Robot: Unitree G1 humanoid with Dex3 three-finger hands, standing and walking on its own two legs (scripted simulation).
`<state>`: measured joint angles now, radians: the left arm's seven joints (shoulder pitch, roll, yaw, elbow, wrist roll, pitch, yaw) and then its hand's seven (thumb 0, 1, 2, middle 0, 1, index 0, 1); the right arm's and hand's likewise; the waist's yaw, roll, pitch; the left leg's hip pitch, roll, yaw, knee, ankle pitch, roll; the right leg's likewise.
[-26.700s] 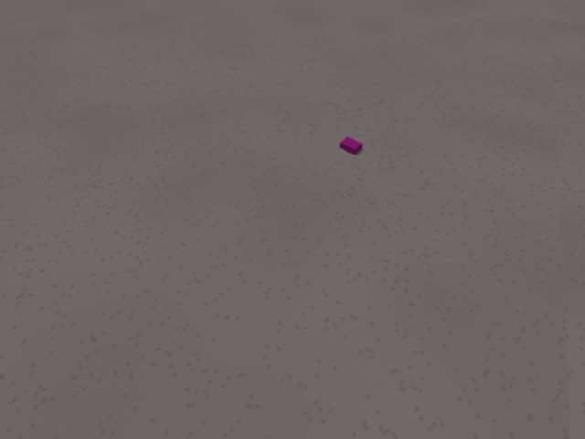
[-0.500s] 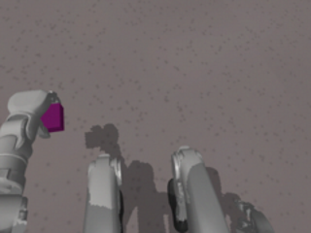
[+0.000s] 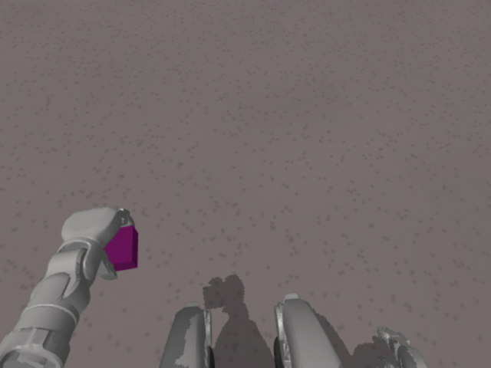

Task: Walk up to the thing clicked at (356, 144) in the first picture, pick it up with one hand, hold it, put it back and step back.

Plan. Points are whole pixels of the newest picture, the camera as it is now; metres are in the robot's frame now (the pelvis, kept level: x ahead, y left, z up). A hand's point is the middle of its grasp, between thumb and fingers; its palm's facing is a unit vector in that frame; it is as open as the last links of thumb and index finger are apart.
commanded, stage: lift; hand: left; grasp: from above
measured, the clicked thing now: (107, 250) +0.35 +0.25 -0.11
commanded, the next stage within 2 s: hold in 0.56 s
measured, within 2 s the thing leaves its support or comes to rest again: neither
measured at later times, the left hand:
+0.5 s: hand (101, 212) +0.37 +0.22 +0.03, palm faces -0.45 -0.11 -0.89, open 10.0 cm
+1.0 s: hand (85, 194) +0.38 +0.22 +0.07, palm faces -0.46 -0.08 -0.89, open 10.0 cm
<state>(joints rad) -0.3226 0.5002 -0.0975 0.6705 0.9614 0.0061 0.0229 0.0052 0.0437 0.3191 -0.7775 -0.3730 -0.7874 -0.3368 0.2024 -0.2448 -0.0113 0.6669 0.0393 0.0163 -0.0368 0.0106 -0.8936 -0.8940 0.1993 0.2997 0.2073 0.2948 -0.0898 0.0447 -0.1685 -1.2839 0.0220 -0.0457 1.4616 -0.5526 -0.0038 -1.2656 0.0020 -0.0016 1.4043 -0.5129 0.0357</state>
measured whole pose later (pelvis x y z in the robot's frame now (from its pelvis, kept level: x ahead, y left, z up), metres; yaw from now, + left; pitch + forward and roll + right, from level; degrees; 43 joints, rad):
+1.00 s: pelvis +0.07 +0.00 +0.14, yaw +0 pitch +7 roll -1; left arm -0.29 0.38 -0.19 0.78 0.99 0.05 0.08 0.00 0.03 0.42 -0.74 -0.44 -0.75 -0.41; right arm 0.24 -0.25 -0.05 0.73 0.04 0.01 -0.02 0.01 -0.89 -0.89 0.20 0.30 0.21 0.29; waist -0.04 0.04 -0.08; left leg -0.48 0.02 0.01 0.72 -0.36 0.00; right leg -0.49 -0.01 0.03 0.69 -0.33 0.03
